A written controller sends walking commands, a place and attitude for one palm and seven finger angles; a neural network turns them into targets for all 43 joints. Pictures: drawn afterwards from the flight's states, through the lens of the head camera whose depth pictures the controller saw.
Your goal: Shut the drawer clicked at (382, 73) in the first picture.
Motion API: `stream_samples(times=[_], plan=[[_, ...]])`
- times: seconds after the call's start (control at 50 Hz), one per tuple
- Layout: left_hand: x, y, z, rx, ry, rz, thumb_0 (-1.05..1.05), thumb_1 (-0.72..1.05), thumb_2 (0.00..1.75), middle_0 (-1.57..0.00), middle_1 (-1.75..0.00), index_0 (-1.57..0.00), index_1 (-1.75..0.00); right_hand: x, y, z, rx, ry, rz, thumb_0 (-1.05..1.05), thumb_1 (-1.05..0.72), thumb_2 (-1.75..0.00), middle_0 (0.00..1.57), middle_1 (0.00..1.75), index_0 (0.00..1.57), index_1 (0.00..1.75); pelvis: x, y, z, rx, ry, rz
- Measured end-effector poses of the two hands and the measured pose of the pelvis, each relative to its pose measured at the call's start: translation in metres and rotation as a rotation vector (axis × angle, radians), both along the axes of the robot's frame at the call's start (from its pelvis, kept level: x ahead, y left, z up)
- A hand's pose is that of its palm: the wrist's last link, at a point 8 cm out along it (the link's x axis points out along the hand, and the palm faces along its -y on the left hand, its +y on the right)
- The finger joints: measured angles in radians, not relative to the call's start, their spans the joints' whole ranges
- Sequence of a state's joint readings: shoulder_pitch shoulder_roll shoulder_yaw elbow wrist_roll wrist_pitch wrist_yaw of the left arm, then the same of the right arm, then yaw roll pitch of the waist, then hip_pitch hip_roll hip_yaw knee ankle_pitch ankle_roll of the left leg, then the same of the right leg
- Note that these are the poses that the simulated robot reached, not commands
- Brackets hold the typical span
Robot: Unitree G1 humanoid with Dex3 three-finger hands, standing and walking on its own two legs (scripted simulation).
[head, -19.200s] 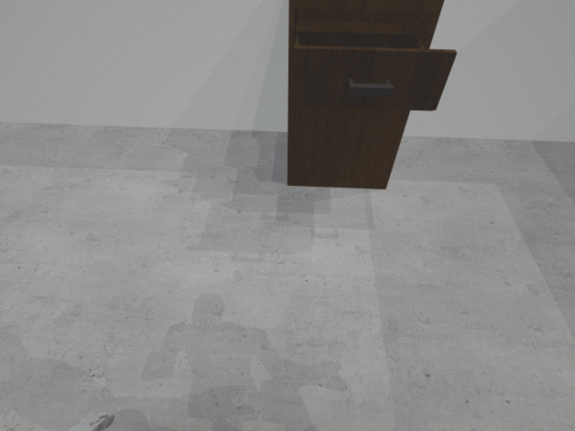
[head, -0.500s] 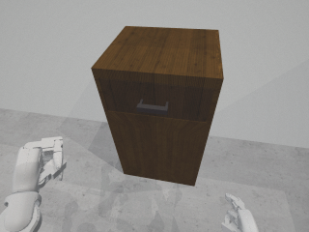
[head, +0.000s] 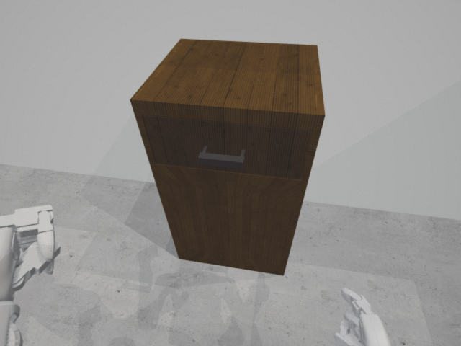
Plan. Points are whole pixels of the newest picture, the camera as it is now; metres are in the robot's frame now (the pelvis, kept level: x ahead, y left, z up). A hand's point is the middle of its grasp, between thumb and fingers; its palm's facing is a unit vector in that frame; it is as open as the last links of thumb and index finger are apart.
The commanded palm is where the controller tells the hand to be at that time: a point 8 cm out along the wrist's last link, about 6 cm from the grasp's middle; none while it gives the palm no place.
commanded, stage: step back with the hand held close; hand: left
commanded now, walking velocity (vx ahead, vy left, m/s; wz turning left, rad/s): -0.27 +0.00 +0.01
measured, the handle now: (222, 155) +0.61 +0.10 -0.04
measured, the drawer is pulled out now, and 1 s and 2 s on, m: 0.00 0.00 0.00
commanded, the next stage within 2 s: stop stepping back and stand still in 1.58 s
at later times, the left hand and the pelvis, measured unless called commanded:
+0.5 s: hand (27, 288) +0.14 +0.26 +0.16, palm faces +0.38 -0.78 -0.49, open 3.3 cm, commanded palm +0.08 +0.29 +0.18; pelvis -0.06 +0.01 -0.01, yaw +0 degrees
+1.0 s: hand (19, 322) +0.10 +0.24 +0.16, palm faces +0.38 -0.79 -0.48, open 3.3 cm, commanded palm +0.03 +0.29 +0.18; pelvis -0.09 +0.00 -0.02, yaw +2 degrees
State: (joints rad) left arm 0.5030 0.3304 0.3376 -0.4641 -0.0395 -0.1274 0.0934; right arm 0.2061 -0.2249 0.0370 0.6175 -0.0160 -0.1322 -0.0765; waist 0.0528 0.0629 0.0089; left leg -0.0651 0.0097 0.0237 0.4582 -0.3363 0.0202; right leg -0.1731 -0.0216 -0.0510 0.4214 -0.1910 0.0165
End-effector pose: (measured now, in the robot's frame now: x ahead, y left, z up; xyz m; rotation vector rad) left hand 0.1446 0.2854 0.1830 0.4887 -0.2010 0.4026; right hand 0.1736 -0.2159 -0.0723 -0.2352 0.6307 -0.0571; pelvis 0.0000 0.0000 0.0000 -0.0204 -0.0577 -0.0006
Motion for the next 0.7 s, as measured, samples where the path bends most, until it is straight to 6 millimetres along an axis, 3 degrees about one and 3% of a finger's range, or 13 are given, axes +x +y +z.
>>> stream_samples(times=[0.18,0.5,0.7], plan=[[0.002,0.001,-0.008,0.053,0.073,-0.079,0.01,0.89,0.90,-1.41,-1.60,-1.41,-1.60,-0.025,-0.017,-0.003,-0.036,0.074,-0.108,0.01,-0.91,-0.90,0.20,0.30,0.20,0.30,-0.014,0.011,-0.001,0.015,0.065,-0.010],[-0.049,0.008,-0.003,0.100,-0.011,-0.052,0.01,0.89,0.90,-1.41,-1.60,-1.41,-1.60,-0.062,-0.006,-0.008,-0.022,0.048,-0.108,0.01,-0.91,-0.90,0.20,0.30,0.20,0.30,-0.056,0.014,-0.012,0.030,0.050,-0.007],[-0.066,0.006,-0.006,0.115,-0.045,-0.068,0.01,0.89,0.90,-1.41,-1.60,-1.41,-1.60,-0.091,-0.012,-0.009,-0.051,0.067,-0.105,0.01,-0.91,-0.90,0.21,0.30,0.20,0.30,-0.075,0.012,-0.015,0.018,0.060,0.009]])
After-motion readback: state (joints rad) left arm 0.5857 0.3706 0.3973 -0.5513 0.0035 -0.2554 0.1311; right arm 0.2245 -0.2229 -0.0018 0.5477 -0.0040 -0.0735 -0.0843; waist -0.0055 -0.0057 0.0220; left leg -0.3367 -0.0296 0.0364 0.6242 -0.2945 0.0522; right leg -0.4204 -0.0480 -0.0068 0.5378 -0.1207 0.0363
